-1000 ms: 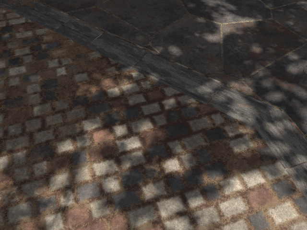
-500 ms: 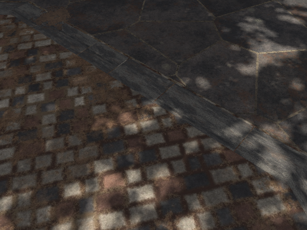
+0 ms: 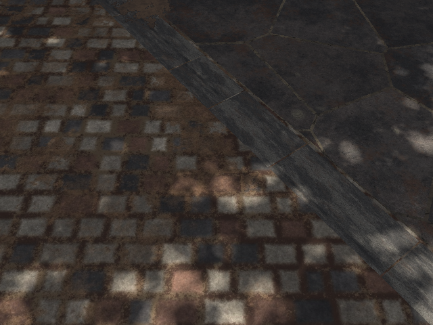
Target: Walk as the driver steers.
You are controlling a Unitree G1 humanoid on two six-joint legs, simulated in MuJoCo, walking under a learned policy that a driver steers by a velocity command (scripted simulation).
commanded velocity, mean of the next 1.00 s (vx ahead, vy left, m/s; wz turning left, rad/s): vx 0.43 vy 0.00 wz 0.59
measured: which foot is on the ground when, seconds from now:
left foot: down 0.00-0.14, up 0.16-0.60, down 0.62-1.00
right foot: up 0.00-0.12, down 0.14-0.64, up 0.66-1.00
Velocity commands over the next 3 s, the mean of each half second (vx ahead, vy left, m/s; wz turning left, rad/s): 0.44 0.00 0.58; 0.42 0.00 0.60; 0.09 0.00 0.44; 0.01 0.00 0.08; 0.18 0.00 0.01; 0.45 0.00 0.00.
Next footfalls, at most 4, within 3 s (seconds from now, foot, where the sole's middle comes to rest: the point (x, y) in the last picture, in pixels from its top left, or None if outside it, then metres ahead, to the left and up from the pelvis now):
0.14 right None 0.13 -0.16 -0.78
0.62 left None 0.36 0.18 -0.78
1.06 right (172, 261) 0.67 0.14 -0.78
1.46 left None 0.46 0.26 -0.78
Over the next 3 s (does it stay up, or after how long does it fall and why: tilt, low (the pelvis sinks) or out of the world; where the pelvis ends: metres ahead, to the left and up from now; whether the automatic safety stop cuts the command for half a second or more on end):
stays up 0.73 0.43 0.00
